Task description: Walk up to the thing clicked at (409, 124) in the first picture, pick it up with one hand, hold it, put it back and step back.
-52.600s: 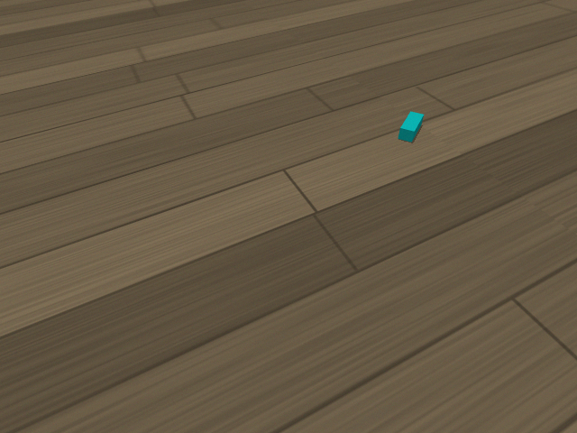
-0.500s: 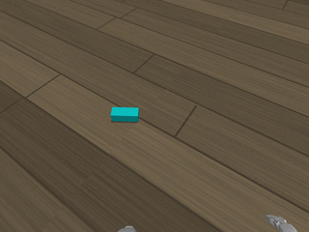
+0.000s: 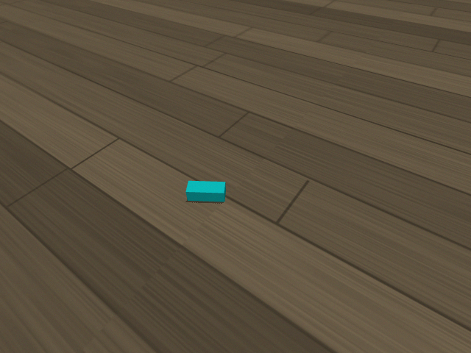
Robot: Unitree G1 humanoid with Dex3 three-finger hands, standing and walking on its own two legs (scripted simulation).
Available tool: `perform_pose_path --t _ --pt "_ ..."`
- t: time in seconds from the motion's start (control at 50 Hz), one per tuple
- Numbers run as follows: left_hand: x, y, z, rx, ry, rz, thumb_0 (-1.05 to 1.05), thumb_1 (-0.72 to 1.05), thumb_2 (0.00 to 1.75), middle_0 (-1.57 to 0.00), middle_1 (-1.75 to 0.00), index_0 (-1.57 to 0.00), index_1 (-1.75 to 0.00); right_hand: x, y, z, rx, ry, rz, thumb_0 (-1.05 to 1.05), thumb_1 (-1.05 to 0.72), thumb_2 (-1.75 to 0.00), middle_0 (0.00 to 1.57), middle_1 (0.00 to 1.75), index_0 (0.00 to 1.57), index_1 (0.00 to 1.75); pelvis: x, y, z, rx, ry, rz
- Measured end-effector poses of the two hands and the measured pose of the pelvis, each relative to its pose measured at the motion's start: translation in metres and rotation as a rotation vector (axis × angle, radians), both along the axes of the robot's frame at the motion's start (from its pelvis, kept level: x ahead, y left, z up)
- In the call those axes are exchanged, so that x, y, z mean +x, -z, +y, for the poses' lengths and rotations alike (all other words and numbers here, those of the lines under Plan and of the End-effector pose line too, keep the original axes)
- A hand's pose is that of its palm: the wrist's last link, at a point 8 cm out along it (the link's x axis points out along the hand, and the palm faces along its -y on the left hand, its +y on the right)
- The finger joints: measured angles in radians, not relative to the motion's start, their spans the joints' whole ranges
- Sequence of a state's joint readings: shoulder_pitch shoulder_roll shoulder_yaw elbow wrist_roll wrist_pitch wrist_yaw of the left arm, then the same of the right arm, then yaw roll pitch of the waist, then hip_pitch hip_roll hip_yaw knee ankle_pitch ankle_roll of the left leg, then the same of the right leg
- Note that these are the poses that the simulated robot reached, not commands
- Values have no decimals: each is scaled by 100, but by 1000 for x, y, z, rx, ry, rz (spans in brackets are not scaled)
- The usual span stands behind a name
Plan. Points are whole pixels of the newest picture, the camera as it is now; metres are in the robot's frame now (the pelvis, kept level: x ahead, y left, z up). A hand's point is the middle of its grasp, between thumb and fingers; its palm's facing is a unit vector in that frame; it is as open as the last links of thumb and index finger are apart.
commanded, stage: step back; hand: left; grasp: from above
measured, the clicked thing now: (206, 191) +1.11 +0.19 -0.73
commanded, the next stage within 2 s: stand in 0.72 s
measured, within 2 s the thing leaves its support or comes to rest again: neither
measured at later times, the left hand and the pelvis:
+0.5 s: hand out of the picture +0.11 +0.25 -0.15, palm faces +0.06 -0.92 -0.39, open 7.4 cm; pelvis +0.05 -0.02 -0.01, yaw +3 degrees
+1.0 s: hand out of the picture +0.14 +0.25 -0.14, palm faces +0.02 -0.94 -0.35, open 7.4 cm; pelvis +0.06 +0.00 +0.01, yaw +1 degrees
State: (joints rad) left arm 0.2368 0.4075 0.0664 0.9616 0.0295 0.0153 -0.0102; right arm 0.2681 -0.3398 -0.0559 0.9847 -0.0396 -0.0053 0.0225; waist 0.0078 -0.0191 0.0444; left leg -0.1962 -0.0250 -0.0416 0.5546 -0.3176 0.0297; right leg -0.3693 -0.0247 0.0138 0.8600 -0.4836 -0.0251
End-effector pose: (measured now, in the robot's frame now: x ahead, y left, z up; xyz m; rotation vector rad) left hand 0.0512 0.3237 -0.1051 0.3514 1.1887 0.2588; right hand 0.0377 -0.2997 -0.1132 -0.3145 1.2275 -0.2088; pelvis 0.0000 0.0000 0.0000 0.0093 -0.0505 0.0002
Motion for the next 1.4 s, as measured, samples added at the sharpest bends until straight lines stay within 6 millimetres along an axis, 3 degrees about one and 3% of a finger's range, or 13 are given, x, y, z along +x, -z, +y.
perform_pose_path --t 0.08,0.16,0.22,0.34,0.46,0.64,0.76,0.86,1.02,1.4 --pt "11 -1 -7 -15 25 -14 0 90 90 -20 -30 -20 -30 -3 -5 -9 -8 13 -11 1 -90 -89 21 30 21 30 1 -2 -7 1 9 2" --pt "24 -1 -21 -2 42 -26 0 90 90 -20 -30 -20 -30 3 2 -30 -15 29 -8 1 -90 -89 21 30 21 30 8 4 -20 4 18 4" --pt "29 1 -33 10 32 -48 0 90 90 -20 -30 -20 -30 15 12 -43 -28 27 4 1 -90 -89 21 30 21 30 14 9 -27 -32 3 -4" --pt "29 -7 -46 -5 -16 -54 0 90 90 -20 -30 -21 -30 49 9 -44 -19 -27 4 1 -91 -90 21 30 20 30 30 1 -30 -13 -15 0" --pt "40 -2 -37 -7 -38 -32 0 90 90 -20 -30 -21 -30 78 10 -33 -21 -63 19 0 -91 -90 21 30 20 30 46 3 -22 -14 -36 9" --pt "71 19 -15 -33 -36 -16 0 90 90 -20 -30 -20 -30 116 7 2 -24 -72 -23 0 -91 -89 21 30 21 30 58 9 -3 -11 -28 17" --pt "80 15 -13 -41 -14 -15 0 90 90 -20 -30 -20 -30 145 -1 15 -1 -78 -95 0 -91 -89 21 30 21 30 64 4 1 -22 -18 16" --pt "82 7 -19 -56 -13 -9 0 90 90 -20 -30 -20 -30 156 -8 19 18 -98 -124 0 -91 -89 21 30 21 30 67 -4 2 -20 -19 8" --pt "78 -1 -28 -58 -2 -1 0 90 90 -20 -30 -20 -30 146 -11 10 27 -74 -116 0 -91 -89 21 30 21 30 63 -11 -4 -13 -20 -9" --pt "60 -2 -38 -64 10 29 0 90 90 -20 -30 -20 -30 73 -6 -11 15 -2 18 1 -91 -90 21 30 20 30 47 -15 -13 -14 -19 -13"
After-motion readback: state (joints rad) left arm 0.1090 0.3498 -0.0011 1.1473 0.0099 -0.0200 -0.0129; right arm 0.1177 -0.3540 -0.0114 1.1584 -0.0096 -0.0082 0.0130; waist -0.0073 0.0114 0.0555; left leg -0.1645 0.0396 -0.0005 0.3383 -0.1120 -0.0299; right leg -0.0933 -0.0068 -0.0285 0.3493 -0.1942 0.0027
